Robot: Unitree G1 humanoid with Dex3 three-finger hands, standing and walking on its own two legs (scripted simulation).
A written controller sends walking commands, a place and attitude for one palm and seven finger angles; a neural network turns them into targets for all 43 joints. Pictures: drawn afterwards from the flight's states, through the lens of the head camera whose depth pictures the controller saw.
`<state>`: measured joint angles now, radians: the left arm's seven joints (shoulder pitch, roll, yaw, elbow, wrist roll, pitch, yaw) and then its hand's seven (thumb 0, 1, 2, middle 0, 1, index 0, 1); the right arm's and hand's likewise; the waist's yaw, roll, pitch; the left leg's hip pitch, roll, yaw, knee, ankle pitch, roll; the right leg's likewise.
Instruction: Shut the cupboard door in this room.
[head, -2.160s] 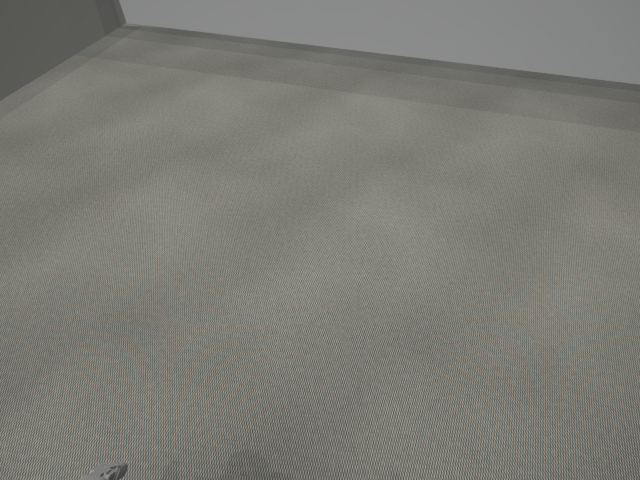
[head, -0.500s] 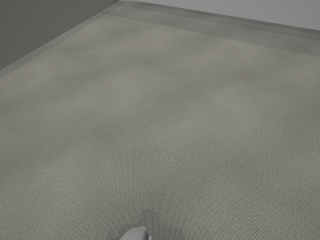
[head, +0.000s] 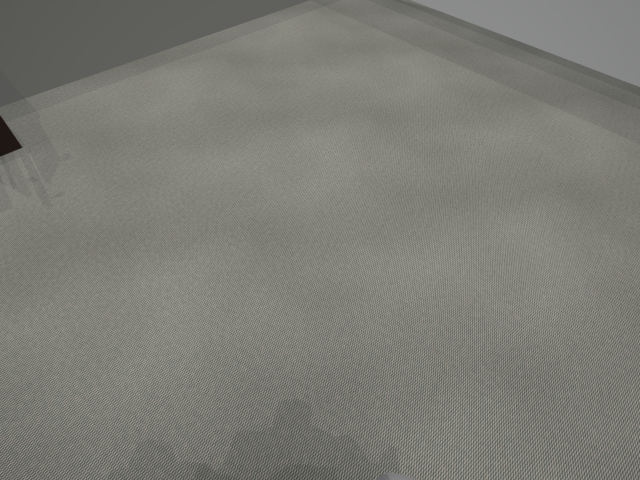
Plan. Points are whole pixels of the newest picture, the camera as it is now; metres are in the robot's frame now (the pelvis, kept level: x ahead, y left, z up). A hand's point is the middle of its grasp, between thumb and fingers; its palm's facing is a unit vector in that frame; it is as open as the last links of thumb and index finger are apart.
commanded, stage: turn or walk to find it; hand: left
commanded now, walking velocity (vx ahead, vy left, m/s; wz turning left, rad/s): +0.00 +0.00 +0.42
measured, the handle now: out of the picture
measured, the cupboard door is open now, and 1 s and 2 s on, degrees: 82 82 82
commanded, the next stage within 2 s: none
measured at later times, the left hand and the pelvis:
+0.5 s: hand out of the picture -0.02 +0.17 -0.16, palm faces +0.26 -0.94 -0.24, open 7.4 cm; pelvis -0.03 -0.03 +0.00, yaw +14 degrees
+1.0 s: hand out of the picture -0.06 +0.18 -0.15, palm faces +0.43 -0.86 -0.28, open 7.4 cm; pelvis -0.06 -0.04 -0.01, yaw +25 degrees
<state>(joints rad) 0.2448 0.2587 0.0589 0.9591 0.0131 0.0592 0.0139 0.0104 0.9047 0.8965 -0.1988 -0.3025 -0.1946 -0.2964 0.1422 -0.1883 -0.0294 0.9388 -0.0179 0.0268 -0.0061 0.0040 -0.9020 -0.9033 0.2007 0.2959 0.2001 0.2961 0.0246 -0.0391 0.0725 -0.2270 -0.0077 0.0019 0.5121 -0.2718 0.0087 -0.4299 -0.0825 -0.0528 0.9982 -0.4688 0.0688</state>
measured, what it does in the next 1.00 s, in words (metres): steps on the spot, turning left: right foot, then left foot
